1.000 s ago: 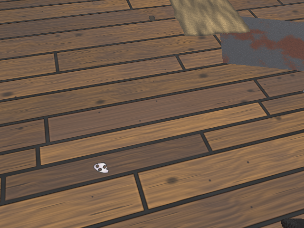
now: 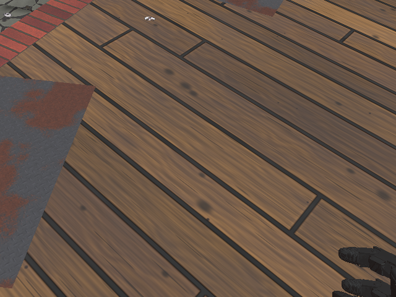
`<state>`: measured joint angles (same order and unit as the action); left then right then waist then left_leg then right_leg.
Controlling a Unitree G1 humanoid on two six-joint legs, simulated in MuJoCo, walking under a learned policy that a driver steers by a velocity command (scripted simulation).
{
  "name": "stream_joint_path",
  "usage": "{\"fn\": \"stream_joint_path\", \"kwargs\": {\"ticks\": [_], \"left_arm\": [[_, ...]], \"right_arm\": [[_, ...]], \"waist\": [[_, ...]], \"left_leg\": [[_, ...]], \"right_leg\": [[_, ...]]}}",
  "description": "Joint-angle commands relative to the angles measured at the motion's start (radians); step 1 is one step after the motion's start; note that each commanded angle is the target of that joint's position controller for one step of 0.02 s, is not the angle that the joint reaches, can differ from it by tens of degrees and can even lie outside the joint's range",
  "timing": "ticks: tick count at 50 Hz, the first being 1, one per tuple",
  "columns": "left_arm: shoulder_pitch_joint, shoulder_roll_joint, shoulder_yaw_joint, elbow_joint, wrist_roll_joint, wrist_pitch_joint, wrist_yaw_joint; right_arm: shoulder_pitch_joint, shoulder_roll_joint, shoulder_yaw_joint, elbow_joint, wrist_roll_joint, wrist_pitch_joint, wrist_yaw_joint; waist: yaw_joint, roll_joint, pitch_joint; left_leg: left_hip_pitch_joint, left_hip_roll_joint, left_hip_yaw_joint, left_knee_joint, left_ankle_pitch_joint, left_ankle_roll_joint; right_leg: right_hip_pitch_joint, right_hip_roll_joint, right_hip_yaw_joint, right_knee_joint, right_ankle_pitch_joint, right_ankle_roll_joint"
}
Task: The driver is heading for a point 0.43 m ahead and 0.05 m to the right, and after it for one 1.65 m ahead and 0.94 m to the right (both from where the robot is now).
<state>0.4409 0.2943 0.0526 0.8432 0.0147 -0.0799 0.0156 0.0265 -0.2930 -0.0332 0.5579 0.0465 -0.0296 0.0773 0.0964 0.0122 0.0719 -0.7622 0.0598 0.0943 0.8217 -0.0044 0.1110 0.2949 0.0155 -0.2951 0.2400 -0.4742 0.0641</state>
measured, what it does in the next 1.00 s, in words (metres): walks ahead: left foot, then right foot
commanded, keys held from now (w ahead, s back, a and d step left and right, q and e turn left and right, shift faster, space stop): w+q+shift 0.04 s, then w+shift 0.14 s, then shift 0.34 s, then w+shift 0.02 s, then w+e+shift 0.46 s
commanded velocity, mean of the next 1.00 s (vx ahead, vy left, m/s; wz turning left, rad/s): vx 0.69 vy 0.00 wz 0.02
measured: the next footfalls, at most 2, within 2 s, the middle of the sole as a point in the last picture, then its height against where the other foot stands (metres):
left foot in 0.04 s outside the picture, level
right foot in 0.46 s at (227, 232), level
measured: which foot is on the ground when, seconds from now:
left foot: up 0.00-0.02, down 0.04-0.46, up 0.48-0.80, down 0.82-1.00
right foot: down 0.00-0.02, up 0.04-0.44, down 0.46-0.82, up 0.84-1.00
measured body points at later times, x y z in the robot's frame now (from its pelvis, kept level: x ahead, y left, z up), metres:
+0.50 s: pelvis +0.43 +0.01 +0.00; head +0.47 +0.03 +0.45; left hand +0.61 +0.28 -0.07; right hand +0.50 -0.27 -0.12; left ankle +0.22 +0.05 -0.68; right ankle +0.64 -0.05 -0.70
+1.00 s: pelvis +0.64 +0.06 +0.04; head +0.64 +0.07 +0.49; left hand +0.83 +0.32 -0.04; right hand +0.69 -0.23 -0.06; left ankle +0.58 +0.18 -0.70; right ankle +0.71 -0.09 -0.60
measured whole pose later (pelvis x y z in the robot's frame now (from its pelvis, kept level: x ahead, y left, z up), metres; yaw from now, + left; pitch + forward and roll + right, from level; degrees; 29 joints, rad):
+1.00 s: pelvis +0.64 +0.06 +0.04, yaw -2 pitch +2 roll +0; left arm 0.21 0.32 0.07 0.60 -0.03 -0.02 -0.03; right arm 0.35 -0.28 -0.04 0.75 -0.01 -0.09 -0.03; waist -0.06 -0.04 -0.06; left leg -0.15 0.05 0.09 0.43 -0.31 -0.02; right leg -0.76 -0.04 0.04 1.22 -0.20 0.01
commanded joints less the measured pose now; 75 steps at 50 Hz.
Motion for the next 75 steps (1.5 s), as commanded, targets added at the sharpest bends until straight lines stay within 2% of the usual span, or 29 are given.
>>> {"fn": "stream_joint_path", "kwargs": {"ticks": [1,2,3,4,5,7,13,19,23,24,25,26,29,31,40,41,42,43,46,51,58,63,64,65,66,67,68,70,75], "left_arm": [[-0.122,0.293,0.067,-0.106,-0.007,0.011,0.020],[-0.202,0.277,0.064,-0.143,-0.018,0.007,0.015],[-0.202,0.123,0.020,-0.145,-0.009,-0.016,0.004],[-0.063,0.019,-0.023,-0.232,-0.035,-0.064,-0.009],[-0.176,0.137,-0.010,-0.247,-0.053,-0.102,-0.017],[-0.246,0.118,-0.012,-0.245,-0.068,-0.102,-0.008],[-0.295,0.060,-0.022,-0.246,0.009,-0.038,-0.017],[-0.510,0.035,-0.025,-0.293,-0.001,-0.064,-0.057],[-0.203,0.121,0.021,-0.199,0.012,-0.070,-0.056],[-0.092,0.174,0.027,-0.176,0.028,-0.070,-0.054],[-0.097,0.152,0.008,-0.172,0.049,-0.059,-0.059],[-0.053,0.112,0.009,-0.173,0.018,-0.045,-0.068],[-0.245,0.116,0.009,-0.178,-0.031,0.011,-0.042],[-0.281,0.122,0.012,-0.189,-0.007,0.019,-0.027],[-0.319,0.128,0.046,-0.255,-0.060,0.046,-0.010],[-0.375,0.081,0.033,-0.290,-0.056,0.044,-0.014],[-0.342,-0.040,0.003,-0.297,-0.060,0.039,-0.021],[-0.316,-0.026,-0.002,-0.346,-0.071,0.022,-0.028],[-0.239,0.071,0.022,-0.310,-0.037,0.033,-0.040],[-0.292,0.062,0.021,-0.329,-0.043,0.068,-0.050],[-0.475,0.019,-0.008,-0.363,-0.059,0.056,-0.099],[-0.182,0.161,0.057,-0.304,-0.077,0.058,-0.092],[0.069,0.255,0.110,-0.229,-0.073,0.070,-0.077],[0.107,0.307,0.115,-0.175,-0.076,0.086,-0.058],[0.041,0.353,0.110,-0.229,-0.053,0.060,-0.064],[0.068,0.245,0.086,-0.238,-0.045,0.036,-0.071],[0.067,0.225,0.080,-0.217,-0.032,0.015,-0.069],[-0.077,0.168,0.059,-0.232,-0.020,-0.004,-0.065],[-0.142,0.110,0.035,-0.237,-0.040,-0.005,-0.020]], "right_arm": [[0.245,-0.182,-0.085,-0.017,0.016,0.002,-0.001],[0.521,-0.256,-0.128,0.063,0.010,0.016,-0.016],[0.576,-0.253,-0.122,0.120,0.014,0.027,-0.041],[0.441,-0.291,-0.107,0.048,-0.024,-0.001,-0.040],[0.451,-0.201,-0.096,0.035,-0.039,-0.021,-0.042],[0.362,-0.151,-0.076,0.062,-0.048,-0.060,-0.034],[0.245,-0.092,-0.043,0.101,-0.046,-0.071,-0.077],[0.430,-0.111,-0.048,0.215,-0.028,-0.040,-0.100],[0.322,-0.122,-0.054,0.201,-0.048,-0.015,-0.110],[0.350,-0.070,-0.039,0.176,-0.068,-0.012,-0.103],[0.624,0.038,-0.007,0.241,-0.047,-0.010,-0.088],[0.666,-0.061,-0.014,0.284,-0.022,-0.001,-0.074],[0.277,-0.143,-0.042,0.139,-0.038,0.027,-0.083],[0.300,-0.098,-0.033,0.134,-0.057,0.020,-0.081],[0.311,-0.089,-0.027,0.162,-0.047,-0.059,-0.092],[0.429,-0.123,-0.039,0.193,-0.050,-0.060,-0.102],[0.473,-0.167,-0.053,0.194,-0.045,-0.059,-0.116],[0.382,-0.227,-0.067,0.157,-0.067,-0.056,-0.112],[0.270,-0.125,-0.042,0.113,-0.037,-0.072,-0.114],[0.295,-0.123,-0.039,0.145,-0.077,-0.079,-0.108],[0.355,-0.158,-0.053,0.200,-0.065,-0.060,-0.103],[0.307,-0.285,-0.087,0.197,-0.042,-0.020,-0.092],[0.278,-0.277,-0.085,0.175,-0.034,-0.031,-0.094],[0.318,-0.094,-0.036,0.160,-0.065,-0.055,-0.092],[0.366,-0.029,-0.003,0.056,-0.041,-0.110,-0.089],[0.190,-0.158,-0.022,0.026,-0.017,-0.150,-0.090],[0.107,-0.153,-0.023,-0.009,0.009,-0.166,-0.093],[0.156,-0.116,-0.016,0.031,-0.032,-0.160,-0.101],[0.079,-0.097,-0.015,0.002,-0.069,-0.104,-0.084]], "waist": [[-0.271,-0.183,-0.117],[-0.403,-0.140,-0.220],[-0.356,0.107,-0.168],[-0.158,0.353,-0.358],[-0.246,0.149,-0.391],[-0.141,-0.120,-0.116],[-0.062,-0.030,0.050],[-0.207,0.043,-0.014],[-0.007,0.090,-0.180],[0.008,-0.031,-0.320],[-0.091,-0.311,-0.518],[-0.034,-0.228,-0.660],[-0.068,-0.061,-0.245],[-0.129,-0.102,-0.168],[-0.215,-0.101,-0.115],[-0.275,-0.077,-0.117],[-0.265,0.133,-0.172],[-0.201,0.281,-0.124],[-0.145,0.136,-0.080],[-0.146,0.072,0.019],[-0.190,0.037,0.120],[0.043,0.188,-0.091],[0.166,0.145,-0.213],[0.085,-0.114,-0.191],[-0.031,-0.344,-0.422],[0.067,-0.141,-0.422],[0.046,-0.100,-0.253],[-0.082,0.059,-0.126],[-0.121,-0.011,0.046]], "left_leg": [[0.524,-0.144,0.104,0.007,-0.121,0.068],[0.891,-0.129,0.010,-0.102,-0.076,0.125],[1.080,-0.030,-0.187,-0.146,-0.087,0.169],[1.288,0.172,-0.793,-0.340,-0.378,0.380],[1.236,0.219,-0.958,-0.548,-0.643,0.340],[0.862,0.191,-0.818,-0.619,-0.552,0.260],[0.372,-0.010,-0.269,-0.598,0.353,0.157],[0.552,-0.017,-0.234,-0.517,0.169,0.059],[0.702,-0.014,-0.251,-0.147,0.410,-0.018],[0.540,-0.074,-0.239,0.166,0.135,-0.072],[0.281,-0.219,-0.274,0.592,-0.709,-0.149],[0.223,-0.190,-0.389,0.692,-0.696,-0.149],[0.090,-0.055,-0.174,0.521,-0.429,-0.129],[0.234,-0.031,-0.166,0.357,-0.383,-0.109],[0.741,-0.073,-0.103,-0.346,-0.180,-0.107],[0.912,-0.003,-0.139,-0.408,-0.233,-0.086],[0.990,0.237,-0.397,-0.476,-0.446,-0.046],[0.909,0.394,-0.710,-0.586,-0.771,0.052],[0.859,0.318,-0.530,-0.589,-0.661,0.015],[0.702,0.226,-0.159,-0.666,-0.345,-0.005],[0.806,0.215,0.105,-0.709,-0.144,-0.033],[0.838,0.241,0.194,-0.208,1.082,-0.041],[0.633,0.211,0.178,0.103,0.970,-0.064],[0.273,0.076,0.118,0.496,-0.214,-0.110],[-0.033,-0.117,-0.116,0.780,-0.570,-0.130],[-0.087,-0.050,-0.255,0.741,-0.427,-0.088],[-0.130,-0.037,-0.235,0.692,-0.374,-0.071],[0.026,0.041,-0.256,0.538,-0.303,-0.081],[0.153,0.048,-0.182,0.178,-0.188,-0.173]], "right_leg": [[-0.259,-0.271,0.058,0.403,1.749,-0.097],[-0.458,-0.239,0.079,0.726,1.589,-0.103],[-0.762,-0.062,0.109,1.155,0.305,-0.079],[-1.092,0.056,0.316,1.435,-0.110,-0.073],[-1.146,-0.003,0.448,1.353,0.027,-0.117],[-1.081,-0.084,0.428,1.159,0.146,-0.124],[-0.853,-0.146,0.306,0.749,0.340,-0.004],[-0.725,-0.011,0.269,0.229,0.857,-0.050],[-0.486,0.013,0.276,0.190,0.823,-0.108],[-0.198,-0.152,0.392,0.322,1.236,-0.168],[0.107,-0.452,0.776,0.370,1.464,-0.399],[0.171,-0.459,0.936,0.299,1.171,-0.433],[-0.347,-0.287,0.839,0.016,-0.091,-0.312],[-0.574,-0.201,0.793,-0.079,-0.146,-0.264],[-0.923,-0.069,0.645,-0.008,-0.063,-0.203],[-1.088,-0.012,0.586,0.116,-0.062,-0.128],[-1.175,0.060,0.463,0.475,-0.035,-0.091],[-1.358,0.008,0.409,0.704,0.015,-0.101],[-1.401,-0.087,0.404,0.981,0.166,-0.076],[-1.311,-0.132,0.370,1.071,0.388,-0.020],[-1.206,-0.149,0.232,0.695,0.485,-0.094],[-0.618,0.062,0.065,0.581,0.234,-0.230],[-0.221,0.079,0.148,0.476,0.302,-0.287],[0.018,-0.056,0.436,0.476,0.229,-0.317],[0.231,-0.253,1.112,0.160,-0.202,-0.543],[0.192,-0.277,1.185,0.014,-0.286,-0.458],[0.043,-0.268,1.136,-0.021,-0.206,-0.429],[-0.302,-0.193,0.928,0.018,0.020,-0.399],[-0.683,-0.063,0.665,-0.063,0.212,-0.391]]}}
Keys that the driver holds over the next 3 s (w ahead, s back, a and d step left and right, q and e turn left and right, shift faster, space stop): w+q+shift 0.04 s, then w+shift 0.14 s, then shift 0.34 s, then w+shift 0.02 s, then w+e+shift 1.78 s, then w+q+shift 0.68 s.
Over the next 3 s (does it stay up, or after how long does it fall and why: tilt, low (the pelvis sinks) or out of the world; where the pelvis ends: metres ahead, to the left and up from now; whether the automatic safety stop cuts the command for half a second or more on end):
stays up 1.68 -1.14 0.04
